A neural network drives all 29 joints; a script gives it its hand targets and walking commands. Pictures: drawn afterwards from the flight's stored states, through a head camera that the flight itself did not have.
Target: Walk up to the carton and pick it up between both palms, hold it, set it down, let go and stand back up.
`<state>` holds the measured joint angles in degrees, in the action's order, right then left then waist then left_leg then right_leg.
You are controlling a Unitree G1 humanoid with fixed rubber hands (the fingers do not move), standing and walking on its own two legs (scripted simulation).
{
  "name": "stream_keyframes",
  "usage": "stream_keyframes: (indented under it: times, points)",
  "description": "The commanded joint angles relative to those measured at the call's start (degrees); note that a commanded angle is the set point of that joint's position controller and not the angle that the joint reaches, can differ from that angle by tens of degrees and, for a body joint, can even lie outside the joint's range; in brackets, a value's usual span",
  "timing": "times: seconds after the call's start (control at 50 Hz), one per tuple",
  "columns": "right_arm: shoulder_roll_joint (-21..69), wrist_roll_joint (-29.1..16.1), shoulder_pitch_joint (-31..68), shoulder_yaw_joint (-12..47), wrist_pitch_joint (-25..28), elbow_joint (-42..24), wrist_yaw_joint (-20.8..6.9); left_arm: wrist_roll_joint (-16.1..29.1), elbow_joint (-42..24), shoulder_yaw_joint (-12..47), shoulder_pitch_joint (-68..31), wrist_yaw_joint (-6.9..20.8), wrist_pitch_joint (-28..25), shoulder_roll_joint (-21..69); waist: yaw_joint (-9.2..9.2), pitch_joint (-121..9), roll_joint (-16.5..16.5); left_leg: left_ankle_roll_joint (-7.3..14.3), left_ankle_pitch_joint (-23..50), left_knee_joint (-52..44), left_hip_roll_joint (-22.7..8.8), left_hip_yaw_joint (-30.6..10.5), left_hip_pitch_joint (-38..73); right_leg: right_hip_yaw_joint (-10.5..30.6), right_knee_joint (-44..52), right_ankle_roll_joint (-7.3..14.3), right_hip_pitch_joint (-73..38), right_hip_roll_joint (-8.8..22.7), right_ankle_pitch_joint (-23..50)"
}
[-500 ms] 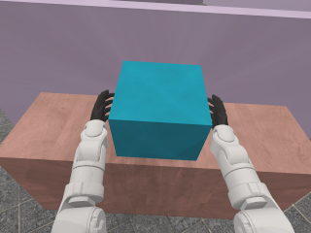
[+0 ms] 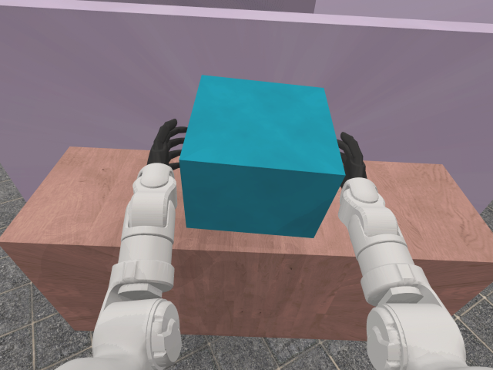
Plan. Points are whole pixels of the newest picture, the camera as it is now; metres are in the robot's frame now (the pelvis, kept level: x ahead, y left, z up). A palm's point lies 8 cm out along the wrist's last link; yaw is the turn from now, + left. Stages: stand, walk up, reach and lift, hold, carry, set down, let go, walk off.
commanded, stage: reach and lift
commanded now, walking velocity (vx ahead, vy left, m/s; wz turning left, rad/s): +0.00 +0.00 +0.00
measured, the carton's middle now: (257, 155) +0.43 +0.01 +0.15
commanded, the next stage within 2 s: hold in 0.72 s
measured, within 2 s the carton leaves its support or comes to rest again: neither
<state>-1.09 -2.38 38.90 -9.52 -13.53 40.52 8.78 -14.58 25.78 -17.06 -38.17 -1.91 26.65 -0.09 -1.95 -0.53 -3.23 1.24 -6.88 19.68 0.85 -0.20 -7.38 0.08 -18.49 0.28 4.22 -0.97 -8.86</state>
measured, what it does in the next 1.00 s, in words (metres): stands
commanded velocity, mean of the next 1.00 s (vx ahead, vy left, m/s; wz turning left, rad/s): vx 0.00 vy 0.00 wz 0.00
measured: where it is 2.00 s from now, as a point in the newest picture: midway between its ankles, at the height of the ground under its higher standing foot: outside the picture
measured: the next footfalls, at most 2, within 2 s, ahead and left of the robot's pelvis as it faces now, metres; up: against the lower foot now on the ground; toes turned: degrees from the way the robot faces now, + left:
none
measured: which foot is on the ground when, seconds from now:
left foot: down 0.00-1.00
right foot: down 0.00-1.00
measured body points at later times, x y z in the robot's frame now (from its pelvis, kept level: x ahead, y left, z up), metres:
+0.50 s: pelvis +0.02 +0.00 +0.00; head -0.03 +0.04 +0.45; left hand +0.40 +0.17 +0.16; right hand +0.40 -0.15 +0.16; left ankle +0.05 +0.10 -0.75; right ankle +0.02 -0.12 -0.75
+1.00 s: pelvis +0.02 -0.01 +0.00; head -0.03 +0.02 +0.44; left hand +0.38 +0.18 +0.18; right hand +0.39 -0.14 +0.17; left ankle +0.05 +0.10 -0.75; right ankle +0.02 -0.12 -0.75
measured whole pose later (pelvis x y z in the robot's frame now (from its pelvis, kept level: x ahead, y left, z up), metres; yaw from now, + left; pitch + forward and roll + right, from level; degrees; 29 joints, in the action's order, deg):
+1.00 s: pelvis +0.02 -0.01 +0.00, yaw +2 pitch -11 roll -1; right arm -1.0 -10.0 34.9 -1.6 -17.5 29.3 12.6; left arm -18.5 7.1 -16.9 -31.3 2.2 37.9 0.4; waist -4.2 3.3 -4.2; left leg 0.4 -9.8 20.3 0.5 -2.0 0.4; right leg -2.2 -16.6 1.0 -5.3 -1.3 -11.0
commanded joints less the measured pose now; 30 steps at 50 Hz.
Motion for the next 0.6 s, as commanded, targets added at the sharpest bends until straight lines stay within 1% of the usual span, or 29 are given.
stream_keyframes:
  times: [0.0, 0.02, 0.04, 0.08, 0.1, 0.14, 0.18, 0.2, 0.22, 0.24, 0.26, 0.28, 0.3, 0.32, 0.34, 0.36, 0.4, 0.42, 0.46, 0.5, 0.52, 0.54, 0.58]
  points:
    - [30.0, -1.6, 48.2, 15.9, 6.9, -13.9, -9.5, 5.4, -1.5, 21.9, -36.3, 10.1, -0.6, 34.8, -0.66, -20.7, 4.0, -1.2, -5.5, -4.4, -0.1, 1.2, 10.7, -2.9, 5.6, -1.0, 3.2, -0.3, -4.6]
    - [30.4, -1.3, 48.7, 15.7, 7.2, -13.9, -9.5, 5.8, -2.4, 22.2, -37.2, 10.1, -0.8, 34.6, -0.88, -22.3, 4.3, -1.3, -4.3, -4.0, -0.1, 1.2, 11.3, -3.2, 5.4, -1.1, 3.1, -0.4, -3.3]
    - [29.9, -1.9, 50.1, 15.8, 7.7, -15.4, -9.6, 5.9, -2.2, 22.3, -37.0, 10.0, -0.7, 35.1, -0.77, -23.6, 4.5, -1.4, -3.0, -3.7, -0.1, 1.0, 12.1, -3.2, 5.2, -1.0, 3.1, -0.4, -2.2]
    - [29.9, -2.5, 48.8, 16.2, 7.8, -13.9, -9.4, 6.2, -3.6, 23.4, -37.1, 9.9, -0.8, 35.1, -1.71, -24.0, 5.4, -2.0, 0.3, -2.8, -0.2, 0.8, 13.7, -3.6, 4.9, -1.1, 2.6, -0.7, 0.4]
    - [29.5, -2.6, 49.3, 16.3, 8.0, -15.1, -9.3, 6.2, -4.1, 23.8, -37.0, 9.7, -0.8, 35.5, -1.88, -25.6, 5.8, -2.5, 2.2, -2.3, -0.1, 0.8, 14.6, -3.7, 4.7, -1.2, 2.1, -0.9, 1.8]
    - [28.8, -2.9, 47.6, 16.2, 7.8, -13.6, -9.3, 6.1, -5.3, 24.1, -36.6, 9.7, -0.6, 35.0, -2.47, -24.4, 5.9, -2.9, 4.8, -1.8, -0.3, 0.5, 15.3, -4.0, 4.6, -1.0, 2.3, -1.1, 3.4]
    - [28.2, -3.3, 45.8, 16.6, 7.4, -13.1, -9.2, 5.7, -6.9, 24.4, -36.2, 9.9, -0.2, 34.6, -2.70, -23.6, 6.1, -3.2, 6.2, -1.6, -0.3, 0.4, 16.3, -4.1, 4.8, -1.0, 1.9, -1.4, 3.3]
    - [28.1, -3.9, 46.9, 17.0, 7.7, -14.8, -9.2, 5.5, -6.7, 24.5, -35.0, 10.0, 0.1, 35.0, -2.16, -24.4, 6.0, -3.3, 7.1, -1.2, -0.2, 0.5, 16.6, -4.2, 4.9, -1.1, 1.4, -1.4, 3.8]
    - [28.0, -4.4, 47.2, 17.5, 7.7, -16.1, -9.0, 5.8, -7.5, 25.0, -34.5, 10.0, 0.3, 35.0, -2.39, -24.1, 5.8, -3.4, 8.4, -1.0, -0.2, 0.3, 16.3, -4.1, 4.7, -1.1, 0.8, -1.5, 4.8]
    - [28.1, -5.2, 46.6, 18.1, 7.7, -16.9, -8.8, 6.0, -8.5, 25.3, -33.7, 10.0, 0.5, 35.0, -2.24, -24.0, 6.1, -3.5, 10.7, -0.7, -0.1, 0.3, 16.4, -4.2, 4.5, -1.2, -0.2, -1.6, 7.0]
    - [27.9, -6.3, 46.6, 19.3, 7.7, -17.7, -8.5, 6.2, -10.4, 26.1, -33.9, 9.9, 0.5, 35.0, -2.33, -24.8, 6.3, -3.9, 13.3, 0.0, 0.0, 0.1, 16.9, -4.1, 4.0, -1.2, -0.9, -1.8, 9.0]
    - [28.1, -6.8, 46.4, 20.4, 7.5, -19.0, -8.3, 5.8, -11.0, 25.9, -33.1, 10.0, 0.8, 34.9, -1.96, -25.0, 6.1, -4.1, 15.4, 0.5, 0.2, 0.2, 17.6, -4.2, 4.1, -1.4, -1.6, -2.0, 10.7]
    - [28.0, -7.7, 45.8, 21.2, 7.3, -19.8, -8.2, 6.1, -12.5, 26.4, -33.2, 9.9, 1.0, 34.6, -2.17, -24.9, 6.1, -4.2, 16.1, 0.8, 0.1, 0.0, 17.9, -4.0, 4.2, -1.6, -1.7, -2.0, 10.9]
    - [28.1, -8.1, 45.4, 22.1, 7.1, -20.4, -7.8, 5.9, -12.8, 26.3, -32.2, 9.9, 1.4, 34.3, -2.01, -23.9, 6.0, -4.1, 17.3, 0.9, 0.2, -0.1, 18.2, -4.1, 4.0, -1.7, -2.1, -2.0, 11.9]
    - [27.6, -8.6, 44.7, 22.5, 6.8, -21.1, -7.5, 5.5, -12.6, 26.3, -30.8, 10.1, 2.0, 34.3, -2.06, -23.2, 6.2, -4.3, 18.1, 1.3, 0.3, 0.0, 18.6, -4.0, 4.3, -1.8, -2.5, -2.0, 12.2]
    - [27.0, -8.4, 43.8, 22.1, 6.2, -20.2, -7.2, 4.8, -12.8, 25.6, -30.7, 10.4, 2.4, 33.4, -1.85, -21.0, 5.9, -4.2, 17.2, 0.7, 0.3, 0.2, 17.6, -4.1, 4.5, -1.7, -2.4, -2.0, 11.4]
    - [27.0, -8.9, 44.0, 22.3, 5.9, -21.1, -7.2, 5.0, -15.0, 26.5, -32.0, 10.4, 2.8, 33.5, -2.32, -20.4, 6.9, -4.4, 15.6, 0.4, 0.1, 0.2, 17.2, -4.3, 4.4, -1.7, -2.0, -2.1, 8.5]
    - [27.1, -9.0, 44.3, 22.3, 5.7, -21.7, -7.2, 5.0, -14.8, 26.6, -31.8, 10.4, 3.1, 33.5, -1.93, -20.0, 6.6, -4.3, 15.2, 0.4, 0.2, 0.3, 17.2, -4.3, 4.4, -1.5, -1.9, -2.0, 8.3]
    - [27.3, -9.2, 44.3, 22.3, 5.5, -22.6, -7.1, 5.3, -16.0, 27.0, -32.2, 10.4, 3.3, 33.5, -2.49, -20.5, 6.2, -4.0, 13.9, 0.1, 0.0, 0.3, 17.1, -4.1, 4.5, -1.6, -2.1, -1.9, 8.5]
    - [27.1, -9.2, 44.1, 22.0, 5.2, -22.8, -7.0, 5.4, -16.9, 27.1, -32.8, 10.6, 3.7, 32.9, -2.49, -20.7, 6.0, -4.0, 14.4, 0.0, 0.0, 0.2, 17.0, -4.3, 4.4, -1.7, -2.8, -1.9, 9.6]
    - [27.0, -9.2, 44.4, 22.3, 5.2, -24.2, -6.8, 5.1, -16.2, 26.6, -31.4, 10.8, 4.1, 33.1, -2.08, -20.0, 6.0, -4.0, 15.2, 0.3, 0.2, 0.5, 16.8, -4.1, 4.5, -1.6, -3.6, -1.9, 10.6]
    - [27.3, -9.6, 43.1, 22.6, 5.0, -23.9, -6.6, 5.3, -17.9, 27.2, -31.5, 10.9, 4.2, 32.7, -2.58, -20.3, 6.3, -4.2, 16.6, 0.5, 0.2, 0.3, 17.0, -4.0, 4.1, -1.8, -4.3, -1.9, 11.9]
    - [27.3, -9.8, 43.2, 23.5, 4.6, -25.4, -6.0, 5.1, -18.4, 26.9, -31.1, 11.3, 4.6, 32.3, -2.59, -20.9, 6.0, -3.9, 17.4, 0.7, 0.7, 0.6, 17.2, -4.0, 4.2, -2.1, -5.3, -1.7, 14.1]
